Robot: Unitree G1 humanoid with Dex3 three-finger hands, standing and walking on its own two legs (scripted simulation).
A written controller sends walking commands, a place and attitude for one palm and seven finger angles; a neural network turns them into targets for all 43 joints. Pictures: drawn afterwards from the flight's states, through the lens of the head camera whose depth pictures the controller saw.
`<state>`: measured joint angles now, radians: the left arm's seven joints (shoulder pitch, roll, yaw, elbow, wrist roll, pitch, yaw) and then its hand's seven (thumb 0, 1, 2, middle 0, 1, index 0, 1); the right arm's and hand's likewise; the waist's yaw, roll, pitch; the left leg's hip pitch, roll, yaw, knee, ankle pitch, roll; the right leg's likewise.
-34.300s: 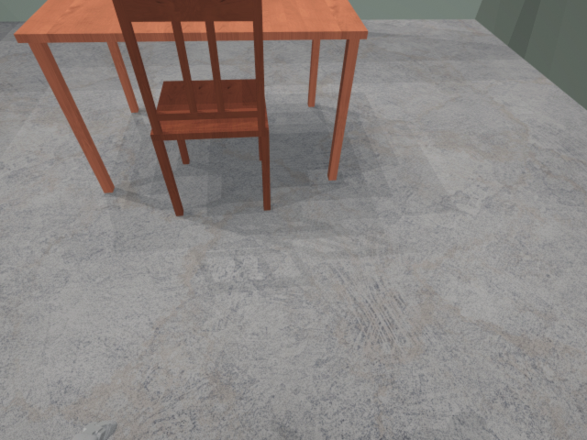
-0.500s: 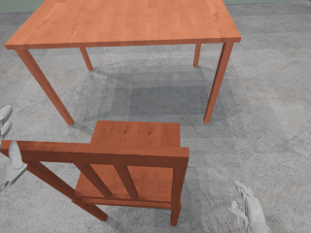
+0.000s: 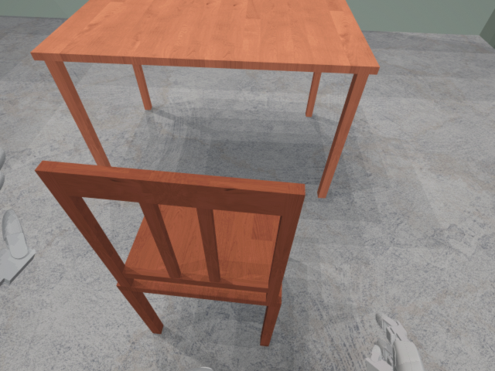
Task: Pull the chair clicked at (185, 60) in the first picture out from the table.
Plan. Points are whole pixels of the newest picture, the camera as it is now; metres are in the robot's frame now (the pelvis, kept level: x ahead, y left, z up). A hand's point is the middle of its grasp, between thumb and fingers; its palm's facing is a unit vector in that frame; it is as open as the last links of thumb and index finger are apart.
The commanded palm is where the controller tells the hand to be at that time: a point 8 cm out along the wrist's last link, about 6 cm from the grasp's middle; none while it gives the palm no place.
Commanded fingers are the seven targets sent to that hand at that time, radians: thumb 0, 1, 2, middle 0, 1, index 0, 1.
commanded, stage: step back with the hand held close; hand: left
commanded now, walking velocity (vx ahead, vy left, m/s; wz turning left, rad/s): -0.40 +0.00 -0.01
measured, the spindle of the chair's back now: (163, 243) +0.36 +0.20 -0.07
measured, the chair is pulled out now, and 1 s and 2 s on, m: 0.53 0.53 0.53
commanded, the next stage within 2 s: stop stepping back and stand still in 0.36 s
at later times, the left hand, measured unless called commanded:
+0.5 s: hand out of the picture +0.10 +0.27 +0.19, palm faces +0.51 -0.73 -0.45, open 7.4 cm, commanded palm +0.03 +0.30 +0.19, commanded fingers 0.00 0.90 0.90 -0.20 -0.30 -0.20 -0.30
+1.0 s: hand out of the picture +0.01 +0.26 +0.19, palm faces +0.39 -0.75 -0.53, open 7.4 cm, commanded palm -0.04 +0.31 +0.19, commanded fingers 0.00 0.90 0.90 -0.20 -0.30 -0.20 -0.30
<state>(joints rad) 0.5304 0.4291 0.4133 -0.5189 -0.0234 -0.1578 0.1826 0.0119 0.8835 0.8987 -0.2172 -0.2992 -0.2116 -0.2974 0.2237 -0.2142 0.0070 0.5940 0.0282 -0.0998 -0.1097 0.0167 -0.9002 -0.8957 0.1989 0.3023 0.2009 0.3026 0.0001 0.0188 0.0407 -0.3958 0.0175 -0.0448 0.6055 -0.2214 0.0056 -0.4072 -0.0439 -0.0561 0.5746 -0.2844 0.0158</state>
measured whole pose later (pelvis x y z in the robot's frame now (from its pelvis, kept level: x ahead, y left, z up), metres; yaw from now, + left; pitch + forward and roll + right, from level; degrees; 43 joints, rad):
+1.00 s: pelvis -0.17 +0.01 +0.00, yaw +3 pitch -1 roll -2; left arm 0.60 0.51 0.45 -0.59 -0.02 -0.25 0.13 0.01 0.88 0.90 -0.22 -0.30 -0.21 -0.30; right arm 0.25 -0.18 0.00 0.62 0.02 -0.15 -0.05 0.02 -0.90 -0.90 0.20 0.30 0.20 0.30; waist -0.02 -0.02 0.01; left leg -0.36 0.03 0.02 0.62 -0.30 0.03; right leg -0.24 0.01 -0.06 0.54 -0.31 -0.02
